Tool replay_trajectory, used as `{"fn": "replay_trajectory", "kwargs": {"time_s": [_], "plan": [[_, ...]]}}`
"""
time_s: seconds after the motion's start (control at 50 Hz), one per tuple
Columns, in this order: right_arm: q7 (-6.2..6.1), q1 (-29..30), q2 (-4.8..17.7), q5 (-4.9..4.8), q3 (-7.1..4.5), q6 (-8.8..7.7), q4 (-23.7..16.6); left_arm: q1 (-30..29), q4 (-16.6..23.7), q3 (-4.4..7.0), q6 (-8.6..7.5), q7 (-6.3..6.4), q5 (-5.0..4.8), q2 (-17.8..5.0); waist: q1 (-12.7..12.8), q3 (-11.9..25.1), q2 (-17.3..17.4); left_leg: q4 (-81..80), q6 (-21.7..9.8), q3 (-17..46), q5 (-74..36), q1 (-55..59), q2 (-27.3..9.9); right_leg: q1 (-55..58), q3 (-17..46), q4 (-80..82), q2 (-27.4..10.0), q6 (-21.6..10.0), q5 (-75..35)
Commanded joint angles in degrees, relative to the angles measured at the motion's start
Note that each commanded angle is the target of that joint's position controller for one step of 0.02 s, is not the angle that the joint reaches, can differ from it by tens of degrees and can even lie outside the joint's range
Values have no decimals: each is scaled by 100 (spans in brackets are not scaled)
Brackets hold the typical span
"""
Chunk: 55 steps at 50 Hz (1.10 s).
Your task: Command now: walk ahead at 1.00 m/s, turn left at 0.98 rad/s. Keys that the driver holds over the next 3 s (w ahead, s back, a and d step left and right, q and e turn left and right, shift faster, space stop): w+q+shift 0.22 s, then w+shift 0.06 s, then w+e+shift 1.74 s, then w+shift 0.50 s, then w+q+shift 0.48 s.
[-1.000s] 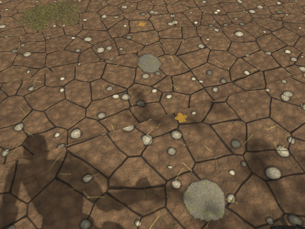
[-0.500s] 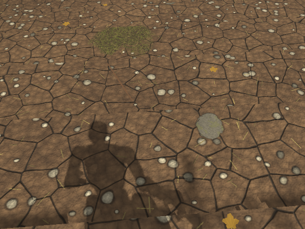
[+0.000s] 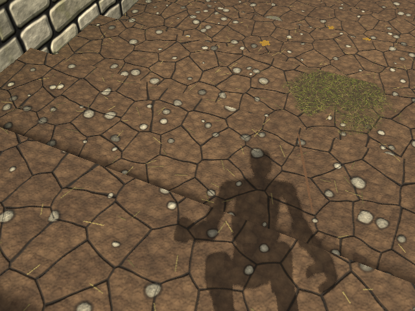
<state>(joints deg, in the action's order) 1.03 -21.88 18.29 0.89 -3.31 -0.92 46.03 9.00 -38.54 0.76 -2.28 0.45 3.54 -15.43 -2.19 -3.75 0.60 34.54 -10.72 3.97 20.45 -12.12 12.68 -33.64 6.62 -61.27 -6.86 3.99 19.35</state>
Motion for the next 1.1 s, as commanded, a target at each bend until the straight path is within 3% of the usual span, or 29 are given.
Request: {"fn": "replay_trajectory", "kwargs": {"time_s": [0.02,0.06,0.12,0.2,0.24,0.26,0.28,0.3,0.32,0.34,0.36,0.38,0.4,0.44,0.48,0.56,0.62,0.64,0.66,0.68,0.72,0.78,0.84,0.88,0.9,0.96,1.04,1.08,1.1], "plan": [[-85,-73,853,-89,-268,-309,-140,-295,482,283,35,-105,-109,-777,146,15,-203,-1259,-763,2012,-1617,-779,-1313,-48,-190,1250,121,-63,-2516],[-160,-90,760,-60,-179,-304,-117,-437,469,216,50,-262,-71,-498,27,240,15,-915,-581,1856,-848,-1103,-973,588,-409,1715,383,-201,-3658],[-229,-328,867,-27,-185,-232,-101,-676,536,242,-33,-472,-101,-567,-103,249,113,-357,-486,2182,-324,-1205,-1015,916,-268,1833,616,-380,-4034],[-337,-327,834,147,-220,-183,-143,-875,504,276,-168,-284,-295,-743,-160,-191,467,491,-102,2375,-885,-536,-1040,1336,-52,3070,548,-184,-2961],[-408,-160,809,223,-188,-170,-34,869,-65,430,-265,-94,-380,-935,706,565,290,2740,46,1988,-1528,284,-592,2645,108,4250,253,-132,-4148],[-464,118,772,73,-196,-151,-49,1999,-523,492,-263,-52,-383,-970,1299,882,117,4369,173,1529,-1433,218,-392,3609,102,5090,25,-157,-5450],[-434,352,406,-55,-139,-152,-167,2654,-961,613,-214,-50,-339,-1217,1451,841,-599,6033,302,1141,1237,-989,-125,4779,288,4932,-359,-312,-5519],[-416,613,79,-86,-18,-207,-367,3083,-1142,578,-191,-136,-129,-1312,1477,706,-769,7227,248,1186,2155,-2065,-82,5204,148,3733,-385,-25,-5278],[-414,-711,-110,-355,45,-294,-573,2761,-1142,506,-291,-225,115,-1247,226,1214,-2175,7579,362,902,2121,-3811,-394,6854,908,1711,-1178,-153,-8331],[-477,-877,-72,-300,147,-318,-414,2793,-1131,687,-198,-186,59,-1453,532,2034,-2520,8473,400,470,1850,-4869,-539,7346,2140,2159,-1636,-1145,-5985],[-407,-283,84,-30,205,-335,-463,2492,-1114,745,-210,-86,-48,-1471,731,1931,-2196,7917,348,513,1197,-5203,-785,6294,3560,3697,-1872,-1973,-858],[-351,948,430,236,80,-364,-464,2053,-1068,477,-295,-67,-50,-593,814,846,-494,7072,319,793,506,-4841,-1093,4641,3475,4399,-1381,-1704,474],[-180,1566,341,297,90,-406,-854,1765,-1227,397,-471,-21,-101,-825,406,44,-493,5540,456,1029,-86,-4688,-1252,3489,3472,4348,-1431,-1663,-437],[101,2270,263,324,191,-234,-1163,1588,-1391,290,-505,-16,-141,-530,82,-576,-372,3267,802,328,-416,-3515,-1736,1624,2382,4952,-621,-1558,-418],[171,2176,46,270,340,-263,-1190,1310,-1279,348,-437,23,-176,-671,-99,-290,-917,1900,927,97,-1611,-2142,-1754,947,1759,5072,-152,-1563,-1515],[89,2679,98,36,382,-266,-1147,1919,-1332,382,-323,-138,-417,-655,184,-159,-314,545,905,-644,-1538,-498,-1167,1274,1183,5372,-235,-1522,-3301],[-80,854,475,134,151,-320,-587,2009,-1351,423,-274,-156,-455,-956,-683,1078,-113,-226,589,-364,-1088,1870,-1074,1606,660,2519,202,-1167,-4635],[-197,-220,938,235,-29,-361,-448,1798,-1143,417,-339,-153,-470,-834,-1163,1754,280,-502,377,858,424,3124,-2232,696,347,753,562,-1050,-3085],[-260,-311,1095,384,-73,-378,-445,2369,-1049,296,-307,-98,-565,-114,-649,2357,905,-1121,144,3024,1974,3783,-3733,-310,77,-1019,817,-1055,731],[-287,93,798,241,-73,-318,-473,2003,-910,371,-215,-54,-539,-513,-614,1843,807,-1701,-59,3680,1824,3009,-3759,-910,-150,-1334,754,-1047,233],[-231,646,152,150,12,-395,-392,1509,-922,392,-84,-97,-344,-460,-245,512,309,-1898,-64,2162,527,1802,-3244,-1052,-159,-1018,264,-1027,-265],[-278,696,-35,-17,22,-553,-167,1288,-846,387,178,-169,-220,-163,191,-155,441,-2194,260,594,-1187,743,-2846,-563,-188,-197,-41,-870,-295],[-264,609,136,-89,-63,-663,110,421,-309,337,296,-379,-97,-34,293,-245,533,-2212,273,-445,-2815,480,-2713,-403,-606,484,1,-830,-965],[-233,639,-20,-4,-42,-796,159,377,-229,352,262,-542,-159,-96,423,114,460,-1879,405,-1234,-2617,254,-2321,164,-948,802,232,-997,-3016],[-312,415,-184,-79,-11,-899,374,193,-142,394,242,-601,-108,-179,465,8,433,-1661,652,-1239,-2311,625,-2450,-216,-583,1147,37,-1166,-3804],[-383,576,64,1,-41,-987,398,163,-149,362,217,-879,-181,-189,595,12,-70,-1286,958,-1938,-877,-133,-2355,1108,-883,2398,182,-1312,-5883],[-486,-564,322,100,52,-771,672,-333,-211,287,231,-652,145,-310,107,-557,-380,624,1030,-2204,-2940,951,-2639,970,-1867,3270,801,-1261,-4844],[-571,-671,493,86,50,-478,790,1120,-832,371,233,-375,104,-491,676,218,31,3072,886,-2053,-4709,1354,-2827,2243,-1847,3614,775,-1501,-4488],[-496,-498,565,-5,-20,-421,768,2319,-1336,546,246,-238,-6,-812,1266,890,-202,4927,830,-1880,-4796,799,-2653,3852,-1666,3792,841,-1638,-4581]]}}
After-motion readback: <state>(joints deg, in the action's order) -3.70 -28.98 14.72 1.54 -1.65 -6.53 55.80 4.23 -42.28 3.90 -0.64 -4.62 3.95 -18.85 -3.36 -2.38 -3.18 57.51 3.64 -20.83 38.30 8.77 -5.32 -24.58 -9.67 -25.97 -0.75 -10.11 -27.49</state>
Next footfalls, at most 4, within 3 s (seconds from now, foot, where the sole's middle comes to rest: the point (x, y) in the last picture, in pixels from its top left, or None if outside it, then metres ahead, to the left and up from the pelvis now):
0.28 right None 0.44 -0.20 -0.92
0.64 left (191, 261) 0.71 0.09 -0.92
1.12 right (232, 197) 1.10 -0.11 -1.09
1.44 left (215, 130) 1.54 -0.05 -1.09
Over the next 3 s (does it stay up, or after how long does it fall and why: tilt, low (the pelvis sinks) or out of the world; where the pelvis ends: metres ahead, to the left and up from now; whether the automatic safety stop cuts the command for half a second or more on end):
stays up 1.87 -1.20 -0.52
